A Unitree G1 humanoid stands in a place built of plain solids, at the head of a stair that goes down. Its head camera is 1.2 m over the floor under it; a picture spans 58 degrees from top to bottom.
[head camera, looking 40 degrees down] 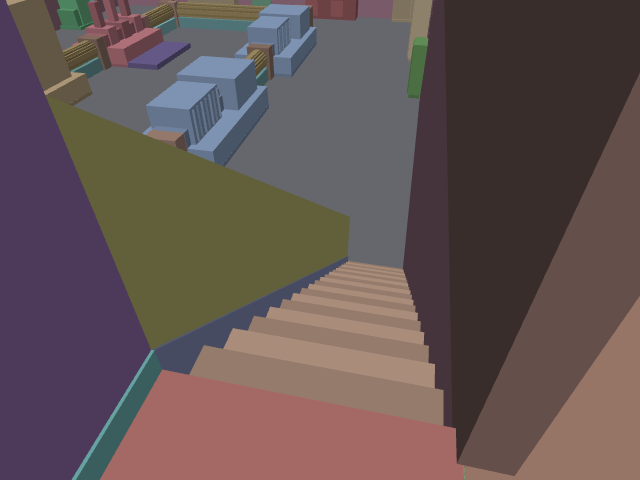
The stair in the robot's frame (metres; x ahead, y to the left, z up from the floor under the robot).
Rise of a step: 0.19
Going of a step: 0.24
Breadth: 0.92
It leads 12 degrees to the right of straight ahead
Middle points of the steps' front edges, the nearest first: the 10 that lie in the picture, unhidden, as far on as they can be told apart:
0.70 0.06 0.00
0.93 0.01 -0.19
1.17 -0.04 -0.39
1.40 -0.09 -0.58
1.64 -0.14 -0.77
1.87 -0.19 -0.96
2.11 -0.24 -1.16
2.35 -0.29 -1.35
2.58 -0.34 -1.54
2.82 -0.39 -1.74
